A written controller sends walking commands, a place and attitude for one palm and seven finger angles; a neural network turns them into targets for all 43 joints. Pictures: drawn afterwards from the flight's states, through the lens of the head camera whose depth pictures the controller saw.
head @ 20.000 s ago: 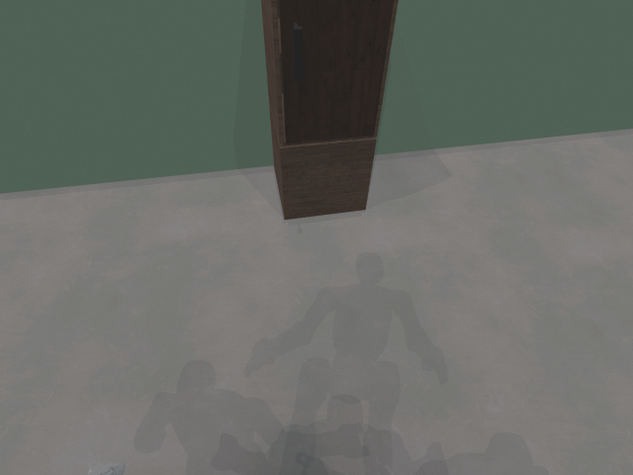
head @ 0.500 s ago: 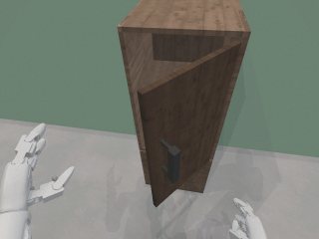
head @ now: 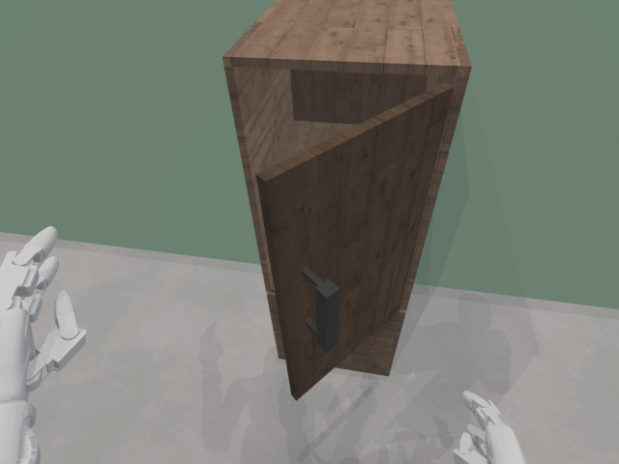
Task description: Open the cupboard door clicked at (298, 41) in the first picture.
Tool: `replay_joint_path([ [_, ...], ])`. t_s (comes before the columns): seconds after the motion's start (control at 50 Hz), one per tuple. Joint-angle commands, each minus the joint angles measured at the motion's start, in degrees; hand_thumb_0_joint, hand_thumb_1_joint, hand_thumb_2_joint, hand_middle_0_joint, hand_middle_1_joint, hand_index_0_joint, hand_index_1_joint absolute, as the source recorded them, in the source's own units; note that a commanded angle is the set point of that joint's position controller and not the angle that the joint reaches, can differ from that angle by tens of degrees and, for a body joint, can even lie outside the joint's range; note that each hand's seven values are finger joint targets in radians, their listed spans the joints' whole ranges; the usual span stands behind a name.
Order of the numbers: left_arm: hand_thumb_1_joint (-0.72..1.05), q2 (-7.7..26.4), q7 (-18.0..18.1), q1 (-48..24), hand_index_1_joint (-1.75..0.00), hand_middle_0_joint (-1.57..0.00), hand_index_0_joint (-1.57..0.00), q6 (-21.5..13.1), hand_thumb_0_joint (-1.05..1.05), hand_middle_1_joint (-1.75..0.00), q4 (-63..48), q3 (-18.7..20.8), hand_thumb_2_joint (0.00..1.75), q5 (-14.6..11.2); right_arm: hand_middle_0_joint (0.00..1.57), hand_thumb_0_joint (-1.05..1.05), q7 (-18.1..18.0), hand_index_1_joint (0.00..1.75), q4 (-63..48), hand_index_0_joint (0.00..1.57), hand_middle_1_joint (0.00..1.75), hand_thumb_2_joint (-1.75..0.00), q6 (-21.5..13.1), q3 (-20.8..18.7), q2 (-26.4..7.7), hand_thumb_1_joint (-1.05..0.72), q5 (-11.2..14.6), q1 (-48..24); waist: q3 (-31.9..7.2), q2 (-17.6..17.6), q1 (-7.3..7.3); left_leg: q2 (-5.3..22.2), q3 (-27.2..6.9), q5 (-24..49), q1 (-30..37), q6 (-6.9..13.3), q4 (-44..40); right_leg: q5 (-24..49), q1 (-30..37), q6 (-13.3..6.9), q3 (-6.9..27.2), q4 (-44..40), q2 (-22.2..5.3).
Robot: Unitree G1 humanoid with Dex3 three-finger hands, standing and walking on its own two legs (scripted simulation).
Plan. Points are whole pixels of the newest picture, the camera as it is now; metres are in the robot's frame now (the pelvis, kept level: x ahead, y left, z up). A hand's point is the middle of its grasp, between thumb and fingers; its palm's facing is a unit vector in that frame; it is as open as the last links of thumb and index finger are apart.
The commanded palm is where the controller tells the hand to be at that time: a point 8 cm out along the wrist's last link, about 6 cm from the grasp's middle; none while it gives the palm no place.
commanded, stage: draw the hand back to the body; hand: left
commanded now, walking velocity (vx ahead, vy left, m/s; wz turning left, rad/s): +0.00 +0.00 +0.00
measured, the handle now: (318, 309) +0.35 +0.04 -0.01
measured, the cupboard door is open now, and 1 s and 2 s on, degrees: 51 51 51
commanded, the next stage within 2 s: step back with the hand held close in 0.02 s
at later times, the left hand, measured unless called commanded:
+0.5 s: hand (61, 357) +0.16 +0.27 +0.14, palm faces +0.35 -0.78 -0.52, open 7.5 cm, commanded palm +0.10 +0.31 +0.17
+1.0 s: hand out of the picture +0.10 +0.29 +0.16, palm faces +0.44 -0.74 -0.50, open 7.5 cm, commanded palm +0.03 +0.33 +0.17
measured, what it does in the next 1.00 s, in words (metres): walks backwards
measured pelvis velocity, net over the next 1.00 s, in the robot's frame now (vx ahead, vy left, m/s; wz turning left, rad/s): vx -0.10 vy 0.02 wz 0.05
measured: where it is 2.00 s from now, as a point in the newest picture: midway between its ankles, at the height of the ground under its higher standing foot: outside the picture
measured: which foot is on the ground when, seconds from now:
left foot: down 0.00-1.00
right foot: down 0.00-0.92, up 0.94-1.00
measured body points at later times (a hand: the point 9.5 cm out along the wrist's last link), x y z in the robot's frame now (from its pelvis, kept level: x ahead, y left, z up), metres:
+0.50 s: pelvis -0.04 +0.01 +0.00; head -0.01 +0.00 +0.45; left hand +0.14 +0.31 +0.17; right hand +0.15 -0.24 -0.09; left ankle -0.03 +0.12 -0.74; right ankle +0.00 -0.11 -0.74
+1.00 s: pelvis -0.10 +0.02 -0.01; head -0.08 +0.04 +0.43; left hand +0.07 +0.33 +0.18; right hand +0.06 -0.21 -0.09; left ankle -0.03 +0.11 -0.75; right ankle -0.06 -0.10 -0.73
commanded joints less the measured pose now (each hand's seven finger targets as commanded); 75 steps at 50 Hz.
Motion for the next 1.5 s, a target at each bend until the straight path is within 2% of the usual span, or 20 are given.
replay_joint_path([
  [0.0, 0.9, 10.84, 1.24, -5.38, -0.3, -0.2, -0.2, -4.09, 0.0, -0.3, -11.88, 7.15, 0.9, -0.2, 0.2, 0.0, -0.26, 0.3, -9.07, 0.2, 0.3, -0.9, -3.47, -2.01, -5.61, -0.9, 0.2, -8.36, -2.29, 0.56, 0.02, -0.28, -0.09, 12.39, -3.73, 0.67, -3.42, 6.92, 1.92, -0.37, 1.28, -3.23, -0.14],
  [0.1, 0.9, 10.73, 1.15, -5.12, -0.3, -0.2, -0.2, -4.37, 0.0, -0.3, -11.13, 7.19, 0.9, -0.34, 0.2, 0.0, -0.3, 0.3, -8.84, 0.2, 0.3, -0.9, -3.78, -2.24, -5.66, -0.9, 0.15, -8.35, -2.39, -1.29, 0.02, -0.23, 0.08, 10.96, -3.45, 0.91, -3.67, 5.46, 1.72, -0.11, 1.44, -3.97, -0.08],
  [0.14, 0.9, 18.26, 1.77, -12.94, -0.3, -0.2, -0.2, -6.68, 0.0, -0.3, -14.59, 14.21, 0.9, 0.09, 0.2, 0.0, -0.38, 0.3, -10.92, 0.2, 0.3, -0.9, -2.51, -2.08, -7.09, -0.9, 1.05, -7.15, 2.07, -2.78, -2.88, 0.42, -1.31, 6.34, -8.44, 1.8, -1.32, 5.18, -4.92, 0.15, 5.89, -7.1, -2.52],
  [0.18, 0.9, 13.81, 0.92, -4.6, -0.3, -0.2, -0.2, -6.75, 0.0, -0.3, -9.67, 11.13, 0.9, 0.31, 0.2, 0.0, -0.12, 0.3, -10.69, 0.2, 0.3, -0.9, -0.8, -2.53, -6.6, -0.9, 0.64, -7.46, 1.09, -5.27, -2.78, -0.15, -1.67, 6.71, -8.43, 1.86, 0.48, 4.88, -6.3, -0.29, 5.61, -7.81, -3.99],
  [0.28, 0.9, 13.28, 1.25, 2.59, -0.3, -0.2, -0.2, -7.58, 0.0, -0.3, -14.35, 10.65, 0.9, -0.12, 0.2, 0.0, -0.35, 0.3, -11.88, 0.2, 0.3, -0.9, 0.92, -3.32, -7.59, -0.9, 0.5, -7.23, -9.53, -0.04, -3.08, 1.15, -1.65, 17.65, -7.9, 1.18, 1.33, 17.28, -0.9, -0.28, 3.32, -1.2, -4.47],
  [0.38, 0.9, 15.62, 2.06, 4.85, -0.3, -0.2, -0.2, -7.22, 0.0, -0.3, -16.47, 13.08, 0.9, -0.49, 0.2, 0.0, -0.81, 0.3, -13.22, 0.2, 0.3, -0.9, 2.44, -4.16, -7.4, -0.9, 1.01, -7.34, -12.12, -2.89, -3.19, 1.76, -1.88, 22.0, -9.41, 0.75, 2.61, 22.96, -0.41, -0.04, 3.33, 2.19, -4.5],
  [0.5, 0.9, 15.87, 2.7, 4.54, -0.3, -0.2, -0.2, -7.85, 0.0, -0.3, -18.77, 13.13, 0.9, 0.01, 0.2, 0.0, -1.07, 0.3, -14.3, 0.2, 0.3, -0.9, 2.48, -4.32, -7.75, -0.9, 1.06, -7.0, -9.35, -0.25, -3.06, 3.04, -3.76, 15.63, -15.16, 1.39, 0.21, 14.09, -1.72, 0.51, 3.22, 4.25, -2.9],
  [0.58, 0.9, 15.2, 2.78, 4.03, -0.3, -0.2, -0.2, -8.59, 0.0, -0.3, -19.24, 13.2, 0.9, 0.91, 0.2, 0.0, -0.9, 0.3, -15.11, 0.2, 0.3, -0.9, 1.79, -4.31, -8.47, -0.9, 0.94, -7.0, -6.91, 3.21, -2.87, 5.25, -6.61, -0.42, -26.16, 3.48, -4.57, 6.59, 2.18, 1.02, 3.45, 8.94, -1.27],
  [0.66, 0.9, 14.69, 3.09, 2.49, -0.3, -0.2, -0.2, -9.31, 0.0, -0.3, -18.36, 13.41, 0.9, 1.83, 0.2, 0.0, -0.57, 0.3, -15.28, 0.2, 0.3, -0.9, 1.14, -4.33, -8.54, -0.9, 0.96, -5.46, -4.36, -0.9, -3.57, 5.13, -6.66, -14.58, -35.11, 4.71, -3.64, 3.11, 3.53, 0.88, 6.02, 9.81, -2.22],
  [0.76, 0.9, 15.34, 3.69, 1.25, -0.3, -0.2, -0.2, -10.29, 0.0, -0.3, -20.17, 13.03, 0.9, 1.49, 0.2, 0.0, -0.14, 0.3, -13.88, 0.2, 0.3, -0.9, 0.06, -4.19, -7.98, -0.9, 0.77, -3.89, -4.63, -6.03, -4.47, 0.75, -3.68, -12.93, -24.55, 2.54, 6.68, -10.08, -11.26, -1.45, 10.05, -0.92, -6.68],
  [0.84, 0.9, 16.0, 4.51, 1.16, -0.3, -0.2, -0.2, -10.92, 0.0, -0.3, -22.11, 13.41, 0.9, 1.08, 0.2, 0.0, -0.64, 0.3, -13.1, 0.2, 0.3, -0.9, -0.38, -3.69, -8.08, -0.9, 0.51, -4.04, -4.3, 0.09, -4.73, 2.4, -6.42, -14.5, -22.89, 2.3, 2.64, -14.25, -14.66, -0.59, 6.1, 0.98, -4.81],
  [0.9, 0.9, 15.74, 4.35, 2.3, -0.3, -0.2, -0.2, -11.51, 0.0, -0.3, -22.18, 15.37, 0.9, 2.51, 0.2, 0.0, -1.17, 0.3, -13.96, 0.2, 0.3, -0.9, -1.3, -4.03, -8.72, -0.9, 0.35, -5.47, -5.67, 10.75, -3.43, 11.87, -18.06, -26.27, -40.33, 6.37, -14.31, -2.48, 4.83, 2.01, 2.24, 22.53, 3.58],
  [1.0, 0.9, 14.43, 2.92, 5.14, -0.3, -0.2, -0.2, -11.98, 0.0, -0.3, -19.13, 14.72, 0.9, 2.08, 0.2, 0.0, -0.06, 0.3, -13.01, 0.2, 0.3, -0.9, -2.76, -4.42, -7.91, -0.9, -0.44, -5.99, -3.21, 4.74, -3.34, 9.9, -13.09, -8.66, -36.19, 6.89, -5.45, 1.12, 2.16, 0.66, 6.14, 15.94, 2.88],
  [1.1, 0.9, 16.31, 2.82, 3.53, -0.3, -0.2, -0.2, -11.38, 0.0, -0.3, -20.33, 12.84, 0.9, 0.26, 0.2, 0.0, 0.49, 0.3, -9.93, 0.2, 0.3, -0.9, -2.11, -4.89, -7.27, -0.9, 0.29, -5.08, -17.84, -3.26, -4.35, 3.21, -2.75, 24.55, -7.66, 0.93, 8.31, 28.72, -7.02, -0.81, 10.73, 6.08, -3.95],
  [1.22, 0.9, 19.63, 2.87, 6.87, -0.3, -0.2, -0.2, -11.03, 0.0, -0.3, -20.37, 15.86, 0.9, -0.8, 0.2, 0.0, -0.09, 0.3, -11.44, 0.2, 0.3, -0.9, 0.02, -4.8, -6.31, -0.9, 1.27, -7.53, -8.55, -7.68, -4.56, -2.14, -1.16, 0.25, -9.37, -0.62, 15.02, 2.42, -21.13, -3.88, 13.66, -5.84, -8.54],
  [1.28, 0.9, 20.22, 3.32, 4.01, -0.3, -0.2, -0.2, -11.3, 0.0, -0.3, -20.93, 16.22, 0.9, -0.6, 0.2, 0.0, -0.68, 0.3, -10.94, 0.2, 0.3, -0.9, 0.85, -4.67, -6.24, -0.9, 0.85, -7.71, -4.16, -5.8, -5.0, -2.09, -2.11, -0.33, -8.29, -1.02, 13.36, -4.92, -27.64, -4.25, 11.76, -6.7, -8.24],
  [1.32, 0.9, 19.41, 3.34, 3.44, -0.3, -0.2, -0.2, -11.71, 0.0, -0.3, -20.65, 15.56, 0.9, -0.54, 0.2, 0.0, -1.35, 0.3, -11.34, 0.2, 0.3, -0.9, 0.64, -4.5, -7.33, -0.9, 0.83, -7.45, -4.31, 1.71, -4.83, 2.23, -8.18, -2.95, -10.78, 0.36, 2.71, -8.62, -24.31, -0.72, 6.98, 0.11, -1.42],
  [1.38, 0.9, 17.36, 2.19, 1.99, -0.3, -0.2, -0.2, -12.25, 0.0, -0.3, -19.36, 14.84, 0.9, 0.97, 0.2, 0.0, -1.45, 0.3, -13.47, 0.2, 0.3, -0.9, -1.48, -5.05, -9.68, -0.9, 0.31, -9.89, -5.44, 16.27, -3.52, 17.47, -27.98, -34.74, -43.31, 8.4, -24.87, -10.33, 6.38, 1.57, 4.45, 35.09, 9.77],
  [1.44, 0.9, 16.77, 2.16, 3.13, -0.3, -0.2, -0.2, -10.85, 0.0, -0.3, -19.05, 13.93, 0.9, 0.05, 0.2, 0.0, 0.3, 0.3, -11.29, 0.2, 0.3, -0.9, -2.78, -5.62, -7.5, -0.9, 0.33, -8.42, -10.17, 3.31, -2.21, 14.37, -16.51, -17.69, -27.49, 6.93, -17.1, -16.48, -4.02, 0.08, 4.43, 39.74, 7.96],
  [1.48, 0.9, 15.65, 2.81, 3.89, -0.3, -0.2, -0.2, -9.83, 0.0, -0.3, -21.83, 12.13, 0.9, -0.97, 0.2, 0.0, 0.83, 0.3, -10.8, 0.2, 0.3, -0.9, -3.59, -5.26, -6.84, -0.9, 0.49, -8.9, -11.95, 8.01, -2.15, 12.47, -11.17, -13.58, -20.6, 4.51, -16.47, -18.74, -5.89, -0.64, 2.37, 32.72, 6.51],
])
